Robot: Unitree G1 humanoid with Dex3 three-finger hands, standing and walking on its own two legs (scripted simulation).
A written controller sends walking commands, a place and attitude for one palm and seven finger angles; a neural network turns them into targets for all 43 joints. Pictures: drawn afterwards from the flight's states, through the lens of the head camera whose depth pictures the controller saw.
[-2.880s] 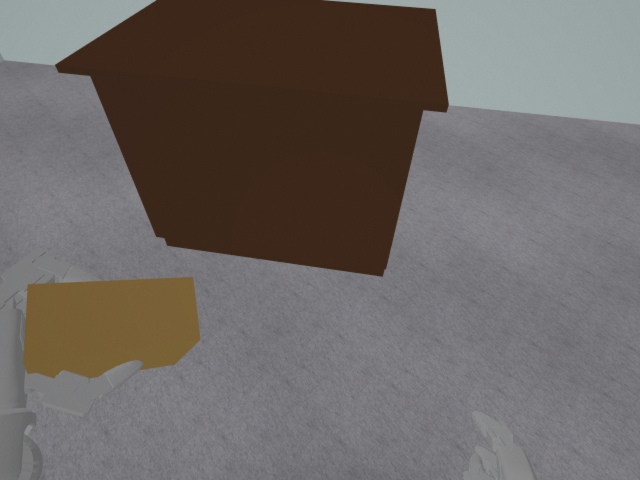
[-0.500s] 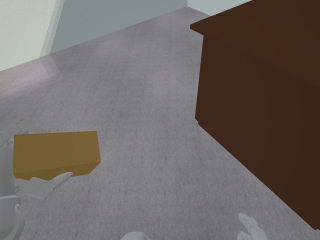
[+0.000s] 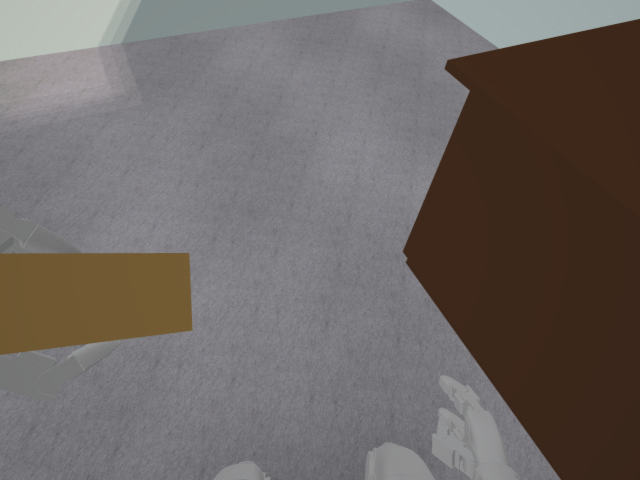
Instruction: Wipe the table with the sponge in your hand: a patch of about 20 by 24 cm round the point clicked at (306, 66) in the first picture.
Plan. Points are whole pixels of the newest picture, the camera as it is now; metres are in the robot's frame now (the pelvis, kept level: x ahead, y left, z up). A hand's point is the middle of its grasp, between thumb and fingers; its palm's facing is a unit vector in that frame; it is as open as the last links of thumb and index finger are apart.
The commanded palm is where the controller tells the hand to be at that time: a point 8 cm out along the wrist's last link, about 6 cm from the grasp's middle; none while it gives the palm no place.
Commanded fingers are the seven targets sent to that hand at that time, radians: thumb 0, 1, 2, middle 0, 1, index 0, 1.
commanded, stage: turn to face it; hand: left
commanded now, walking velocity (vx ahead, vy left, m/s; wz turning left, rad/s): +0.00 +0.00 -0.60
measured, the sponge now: (117, 299) +0.24 +0.19 +0.17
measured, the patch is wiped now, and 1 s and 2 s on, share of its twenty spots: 0.00 0.00 0.00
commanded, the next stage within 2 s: none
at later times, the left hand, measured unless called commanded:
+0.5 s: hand (190, 268) +0.26 +0.14 +0.19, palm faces +0.19 -0.87 -0.46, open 10.2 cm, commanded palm +0.21 +0.19 +0.19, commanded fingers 0.00 0.10 1.30 -1.20 -1.60 -1.20 -1.60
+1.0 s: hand (355, 318) +0.23 +0.00 +0.17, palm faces -0.12 -0.82 -0.55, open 10.2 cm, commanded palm +0.20 +0.07 +0.19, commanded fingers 0.00 0.10 1.30 -1.20 -1.60 -1.20 -1.60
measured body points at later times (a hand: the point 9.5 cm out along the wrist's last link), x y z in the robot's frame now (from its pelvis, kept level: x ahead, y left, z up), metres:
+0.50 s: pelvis +0.00 -0.05 +0.00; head +0.03 -0.05 +0.45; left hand +0.24 +0.18 +0.21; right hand +0.12 -0.35 -0.06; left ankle +0.00 +0.09 -0.73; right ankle +0.05 -0.14 -0.73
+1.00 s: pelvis -0.08 -0.09 +0.00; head -0.04 -0.14 +0.44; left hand +0.23 +0.04 +0.20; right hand -0.05 -0.36 -0.12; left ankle -0.02 +0.06 -0.65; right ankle -0.04 -0.17 -0.73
